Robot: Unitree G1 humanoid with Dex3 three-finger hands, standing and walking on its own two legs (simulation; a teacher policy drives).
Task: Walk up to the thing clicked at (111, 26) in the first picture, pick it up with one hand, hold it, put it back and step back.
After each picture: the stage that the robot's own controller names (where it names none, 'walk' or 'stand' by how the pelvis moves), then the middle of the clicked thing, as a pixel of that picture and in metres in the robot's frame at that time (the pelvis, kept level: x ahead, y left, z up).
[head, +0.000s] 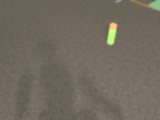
stand; (111, 34) +1.39 -0.28 -0.66
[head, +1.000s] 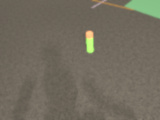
walk; (89, 42) +1.28 +0.07 -0.63
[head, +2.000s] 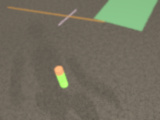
walk; (61, 77) +0.79 +0.31 -0.65
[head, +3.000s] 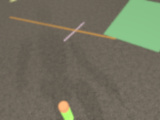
stand; (66, 112) +0.48 +0.24 -0.65
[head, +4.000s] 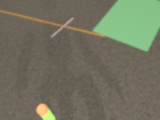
stand; (46, 114) +0.40 +0.37 -0.64
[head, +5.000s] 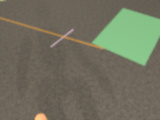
walk; out of the picture +0.41 +0.32 -0.65
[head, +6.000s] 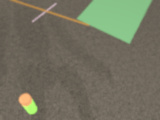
stand; (29, 104) +0.41 +0.34 -0.62
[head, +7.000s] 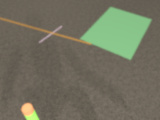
stand; (31, 115) +0.47 +0.39 -0.61
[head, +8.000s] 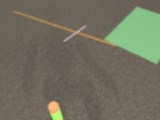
stand; (55, 113) +0.49 +0.25 -0.64
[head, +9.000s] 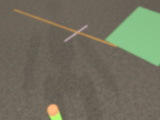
stand; (55, 115) +0.46 +0.25 -0.66
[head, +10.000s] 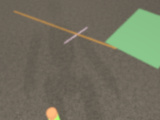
stand; (54, 118) +0.44 +0.25 -0.66
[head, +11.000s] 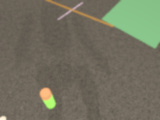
go down; (48, 99) +0.47 +0.25 -0.61
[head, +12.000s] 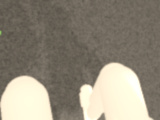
go down; out of the picture +0.53 +0.28 -0.23
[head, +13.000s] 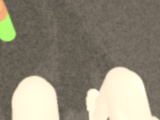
close in; (1, 22) +0.53 +0.27 -0.24
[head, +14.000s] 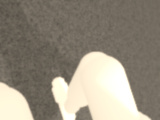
close in; out of the picture +0.51 +0.32 -0.17
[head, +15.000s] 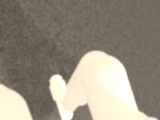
lift; out of the picture +0.50 +0.32 -0.18
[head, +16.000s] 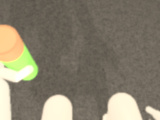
lift; (18, 59) +0.37 +0.22 +0.00
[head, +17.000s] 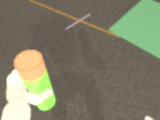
hold; (38, 84) +0.31 +0.17 +0.04
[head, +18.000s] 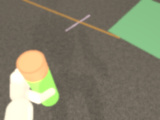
hold; (42, 83) +0.32 +0.16 +0.04
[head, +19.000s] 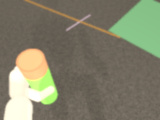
hold; (41, 81) +0.32 +0.17 +0.04
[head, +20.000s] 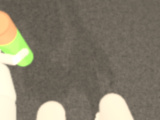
crouch; (13, 44) +0.45 +0.21 -0.03
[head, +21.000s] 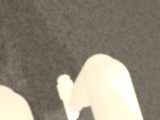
lower; out of the picture +0.51 +0.29 -0.17
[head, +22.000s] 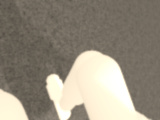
lower; out of the picture +0.50 +0.30 -0.18
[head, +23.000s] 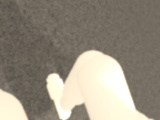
lower; out of the picture +0.50 +0.31 -0.18
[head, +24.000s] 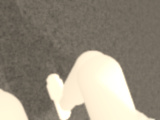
lower; out of the picture +0.50 +0.31 -0.18
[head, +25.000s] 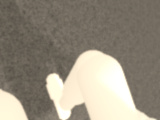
loosen; out of the picture +0.50 +0.30 -0.18
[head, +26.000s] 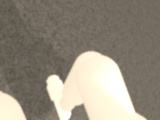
open; out of the picture +0.51 +0.30 -0.19
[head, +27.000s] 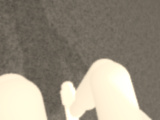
stand; out of the picture +0.51 +0.28 -0.21
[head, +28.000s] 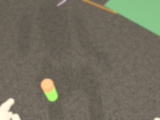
stand; (50, 90) +0.47 +0.21 -0.53
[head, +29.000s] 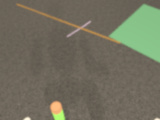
stand; (58, 113) +0.47 +0.20 -0.60
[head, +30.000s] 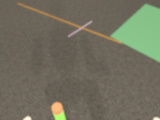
stand; (59, 114) +0.46 +0.20 -0.60
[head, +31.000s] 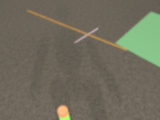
stand; (64, 117) +0.47 +0.19 -0.64
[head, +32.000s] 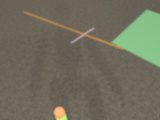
stand; (61, 118) +0.46 +0.22 -0.66
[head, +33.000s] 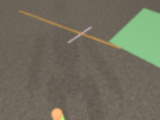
stand; (59, 119) +0.44 +0.23 -0.66
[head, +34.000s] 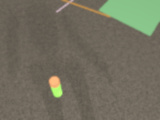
walk; (56, 87) +0.54 +0.20 -0.64
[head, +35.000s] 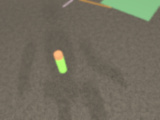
walk; (60, 62) +0.82 +0.30 -0.63
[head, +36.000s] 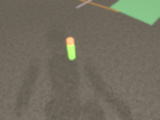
stand; (71, 48) +1.12 +0.21 -0.64
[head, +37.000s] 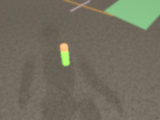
stand; (65, 55) +1.04 +0.23 -0.65
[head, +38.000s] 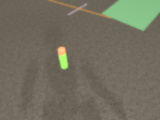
stand; (63, 58) +1.04 +0.25 -0.66
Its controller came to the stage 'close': yes
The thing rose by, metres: 0.69
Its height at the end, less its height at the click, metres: +0.00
